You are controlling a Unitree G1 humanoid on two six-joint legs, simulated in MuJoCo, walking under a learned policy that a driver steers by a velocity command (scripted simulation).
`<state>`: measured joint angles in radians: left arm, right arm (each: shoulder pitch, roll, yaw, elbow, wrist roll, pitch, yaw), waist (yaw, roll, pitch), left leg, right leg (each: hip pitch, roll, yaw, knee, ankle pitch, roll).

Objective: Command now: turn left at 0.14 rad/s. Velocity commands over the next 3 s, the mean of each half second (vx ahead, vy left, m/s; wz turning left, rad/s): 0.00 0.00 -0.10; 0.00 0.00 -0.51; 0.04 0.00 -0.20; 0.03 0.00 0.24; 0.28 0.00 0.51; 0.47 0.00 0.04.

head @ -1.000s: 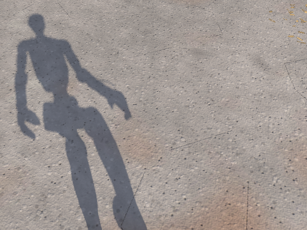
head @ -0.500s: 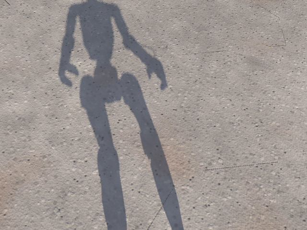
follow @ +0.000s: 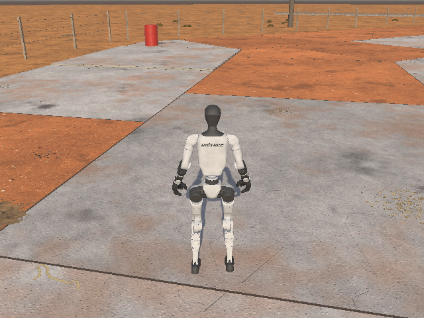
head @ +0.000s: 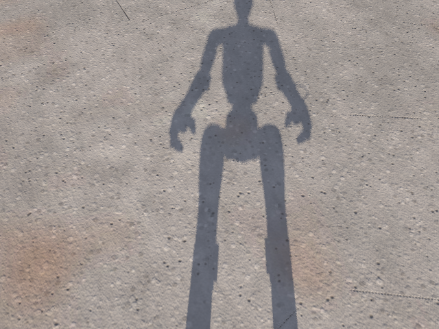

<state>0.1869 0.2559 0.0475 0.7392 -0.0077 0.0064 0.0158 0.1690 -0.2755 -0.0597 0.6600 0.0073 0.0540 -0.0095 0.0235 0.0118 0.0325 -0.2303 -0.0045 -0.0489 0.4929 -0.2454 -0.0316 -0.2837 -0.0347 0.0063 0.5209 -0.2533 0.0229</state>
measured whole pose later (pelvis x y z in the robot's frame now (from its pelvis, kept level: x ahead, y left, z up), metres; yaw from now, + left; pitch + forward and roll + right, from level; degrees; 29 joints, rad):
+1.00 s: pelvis +0.00 -0.04 +0.01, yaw -23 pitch +2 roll +3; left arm 0.20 0.31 0.06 0.66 -0.01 0.03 0.03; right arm 0.11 -0.31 -0.09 0.74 0.01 0.01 -0.05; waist 0.02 0.01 0.05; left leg -0.46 -0.02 -0.13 0.83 -0.32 -0.10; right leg -0.27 0.11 0.18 0.45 -0.18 -0.08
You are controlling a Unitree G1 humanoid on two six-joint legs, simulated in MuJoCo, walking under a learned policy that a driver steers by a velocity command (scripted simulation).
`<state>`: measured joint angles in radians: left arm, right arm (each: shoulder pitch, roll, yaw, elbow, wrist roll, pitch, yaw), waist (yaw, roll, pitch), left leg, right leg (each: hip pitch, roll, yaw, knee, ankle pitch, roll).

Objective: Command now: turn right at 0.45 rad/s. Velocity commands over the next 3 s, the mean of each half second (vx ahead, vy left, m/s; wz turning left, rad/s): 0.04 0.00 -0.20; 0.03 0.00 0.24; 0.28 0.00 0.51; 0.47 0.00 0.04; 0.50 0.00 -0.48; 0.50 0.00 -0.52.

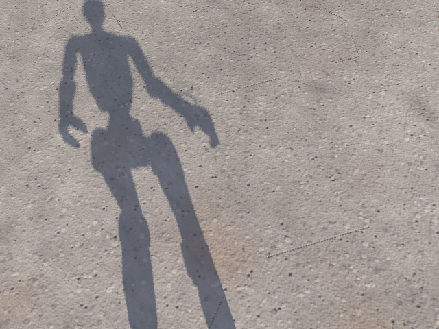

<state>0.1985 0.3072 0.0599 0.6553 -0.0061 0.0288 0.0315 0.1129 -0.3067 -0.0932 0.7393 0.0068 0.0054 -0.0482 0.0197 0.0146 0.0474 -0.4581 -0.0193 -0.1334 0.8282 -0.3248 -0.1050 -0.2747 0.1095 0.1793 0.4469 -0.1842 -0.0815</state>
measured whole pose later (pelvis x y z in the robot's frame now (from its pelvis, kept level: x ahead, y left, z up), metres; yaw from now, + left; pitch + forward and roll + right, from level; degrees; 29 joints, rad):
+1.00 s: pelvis +0.04 +0.06 -0.02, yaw +5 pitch +0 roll -1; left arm 0.17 0.33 0.07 0.74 0.01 0.03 0.05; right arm 0.17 -0.33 -0.06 0.71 0.01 0.03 0.02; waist 0.01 -0.04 0.07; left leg -0.34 -0.02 0.04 0.64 -0.29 0.05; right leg -0.27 -0.07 -0.04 0.81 -0.53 0.05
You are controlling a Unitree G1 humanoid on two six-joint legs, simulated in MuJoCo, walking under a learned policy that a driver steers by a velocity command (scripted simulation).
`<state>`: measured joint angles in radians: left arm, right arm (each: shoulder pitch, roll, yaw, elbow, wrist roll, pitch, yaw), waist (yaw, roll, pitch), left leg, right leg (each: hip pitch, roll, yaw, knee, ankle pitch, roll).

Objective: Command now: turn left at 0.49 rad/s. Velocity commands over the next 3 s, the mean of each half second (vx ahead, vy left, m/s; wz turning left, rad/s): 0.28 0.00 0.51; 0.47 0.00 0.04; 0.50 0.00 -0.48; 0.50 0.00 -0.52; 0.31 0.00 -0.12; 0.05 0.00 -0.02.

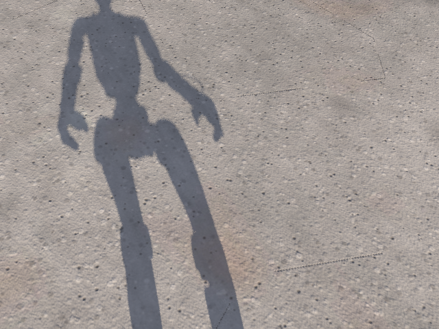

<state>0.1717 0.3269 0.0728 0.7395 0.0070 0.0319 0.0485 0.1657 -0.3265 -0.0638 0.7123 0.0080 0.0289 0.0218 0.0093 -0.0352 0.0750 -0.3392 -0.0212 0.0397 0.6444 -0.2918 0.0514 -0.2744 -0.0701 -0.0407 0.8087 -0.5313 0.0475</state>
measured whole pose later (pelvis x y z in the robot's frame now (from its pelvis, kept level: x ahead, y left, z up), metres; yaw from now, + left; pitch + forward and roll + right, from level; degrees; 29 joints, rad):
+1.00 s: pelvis +0.36 +0.09 +0.00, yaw +14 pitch +3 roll +0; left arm 0.49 0.29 0.05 0.86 -0.02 -0.05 0.01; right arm -0.01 -0.26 -0.02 0.59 0.00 -0.10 0.03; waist 0.11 0.00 0.05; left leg -0.49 0.00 -0.01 0.53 -0.08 0.04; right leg -0.01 0.00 0.10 0.54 -0.48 0.00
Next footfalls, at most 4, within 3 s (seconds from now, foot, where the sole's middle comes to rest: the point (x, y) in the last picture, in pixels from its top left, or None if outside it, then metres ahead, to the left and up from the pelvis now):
0.52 right None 0.26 -0.10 -0.76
0.98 left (138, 314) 0.48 0.24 -0.76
1.50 right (217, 223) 0.78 0.01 -0.76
1.98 left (176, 152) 1.09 0.17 -0.76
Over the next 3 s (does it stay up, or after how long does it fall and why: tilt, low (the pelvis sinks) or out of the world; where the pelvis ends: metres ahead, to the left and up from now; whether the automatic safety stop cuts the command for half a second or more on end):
stays up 1.17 0.03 0.01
